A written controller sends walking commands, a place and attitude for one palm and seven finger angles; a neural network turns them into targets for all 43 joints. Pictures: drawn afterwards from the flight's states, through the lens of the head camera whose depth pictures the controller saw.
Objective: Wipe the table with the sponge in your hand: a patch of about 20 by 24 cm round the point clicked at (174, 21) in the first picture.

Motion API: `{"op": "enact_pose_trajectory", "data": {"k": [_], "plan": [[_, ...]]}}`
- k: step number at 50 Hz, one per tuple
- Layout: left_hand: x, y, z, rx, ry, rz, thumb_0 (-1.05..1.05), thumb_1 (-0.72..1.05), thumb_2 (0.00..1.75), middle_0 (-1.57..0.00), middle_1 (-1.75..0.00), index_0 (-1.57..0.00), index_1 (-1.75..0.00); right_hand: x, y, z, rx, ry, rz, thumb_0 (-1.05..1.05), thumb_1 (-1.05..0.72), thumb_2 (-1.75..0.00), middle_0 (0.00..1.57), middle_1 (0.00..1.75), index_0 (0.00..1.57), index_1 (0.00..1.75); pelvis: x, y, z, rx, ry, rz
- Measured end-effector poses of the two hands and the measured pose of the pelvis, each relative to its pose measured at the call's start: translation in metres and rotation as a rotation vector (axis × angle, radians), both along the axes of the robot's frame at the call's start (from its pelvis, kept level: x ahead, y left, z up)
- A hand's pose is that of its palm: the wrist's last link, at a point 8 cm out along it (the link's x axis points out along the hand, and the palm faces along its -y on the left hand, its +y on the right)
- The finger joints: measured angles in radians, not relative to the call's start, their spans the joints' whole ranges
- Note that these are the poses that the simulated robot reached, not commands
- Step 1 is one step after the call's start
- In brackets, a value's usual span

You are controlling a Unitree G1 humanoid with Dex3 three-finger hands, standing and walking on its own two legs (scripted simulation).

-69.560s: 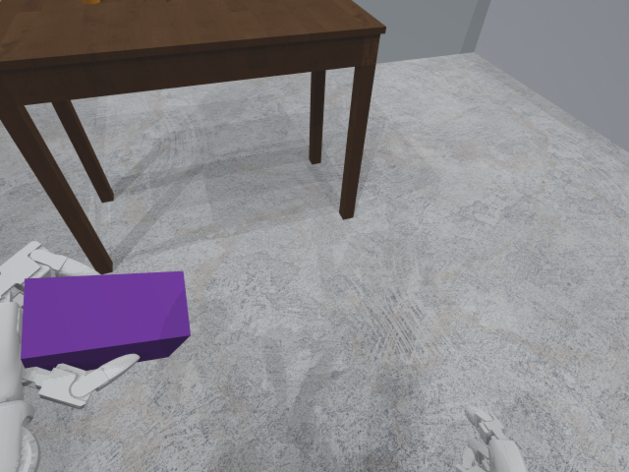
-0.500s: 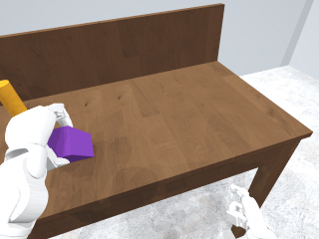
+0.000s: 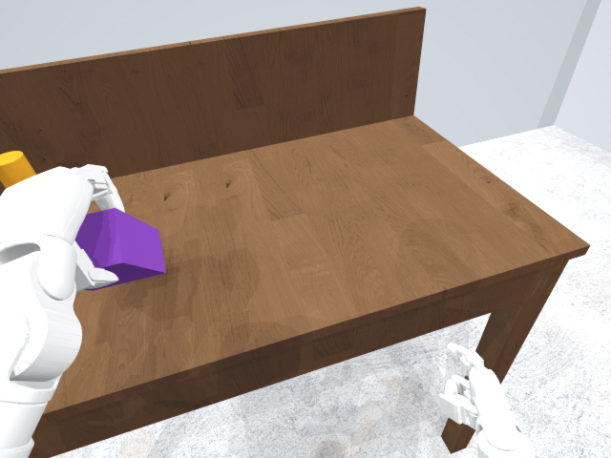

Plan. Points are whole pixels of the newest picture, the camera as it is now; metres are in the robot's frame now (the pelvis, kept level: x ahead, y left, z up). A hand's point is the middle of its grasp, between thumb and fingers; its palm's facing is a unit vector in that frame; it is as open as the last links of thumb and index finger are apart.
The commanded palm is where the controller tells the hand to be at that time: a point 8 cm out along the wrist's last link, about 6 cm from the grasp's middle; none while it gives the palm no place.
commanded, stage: lift the sponge slowly off the table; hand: left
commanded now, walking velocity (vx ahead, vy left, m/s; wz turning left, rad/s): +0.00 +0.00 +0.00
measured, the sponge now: (111, 256) +0.28 +0.31 +0.16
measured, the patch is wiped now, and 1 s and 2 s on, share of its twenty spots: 0.90 0.90 0.90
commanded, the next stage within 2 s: bring the sponge back beside the body in 0.66 s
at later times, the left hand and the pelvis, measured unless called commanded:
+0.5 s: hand (75, 204) +0.26 +0.29 +0.26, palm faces +0.39 -0.14 -0.91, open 9.8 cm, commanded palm +0.20 +0.29 +0.33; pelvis -0.01 +0.01 +0.00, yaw +0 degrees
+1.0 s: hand (77, 207) +0.25 +0.28 +0.27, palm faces +0.41 -0.17 -0.90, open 9.8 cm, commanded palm +0.19 +0.29 +0.33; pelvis -0.01 +0.01 +0.00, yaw -1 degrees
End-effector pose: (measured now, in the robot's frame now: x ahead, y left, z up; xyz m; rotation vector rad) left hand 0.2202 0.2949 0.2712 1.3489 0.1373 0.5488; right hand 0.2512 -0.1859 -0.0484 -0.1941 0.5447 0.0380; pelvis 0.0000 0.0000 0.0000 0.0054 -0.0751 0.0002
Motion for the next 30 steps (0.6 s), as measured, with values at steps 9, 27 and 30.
{"op": "enact_pose_trajectory", "data": {"k": [9,27,30], "plan": [[-0.002,-0.01,0.015,0.013,-0.045,-0.06,-0.01,-0.58,1.04,-0.74,-1.41,-0.85,-1.39,-0.002,0.002,0.004,0.006,-0.017,-0.009,0.02,-0.9,-0.89,0.2,0.3,0.2,0.3,-0.004,0.003,0.0,0.002,-0.004,-0.004],[-0.003,-0.006,0.038,-0.003,-0.118,-0.058,-0.02,-0.58,1.04,-0.75,-1.41,-0.85,-1.39,-0.007,0.012,0.006,0.01,-0.017,-0.002,0.02,-0.9,-0.89,0.2,0.3,0.19,0.29,-0.01,0.008,0.0,0.002,-0.006,0.0],[0.0,-0.008,0.043,-0.005,-0.133,-0.064,-0.02,-0.58,1.04,-0.75,-1.41,-0.85,-1.39,-0.007,0.013,0.007,0.016,-0.017,-0.004,0.02,-0.9,-0.89,0.2,0.3,0.18,0.29,-0.011,0.009,0.001,0.003,-0.006,-0.002]]}}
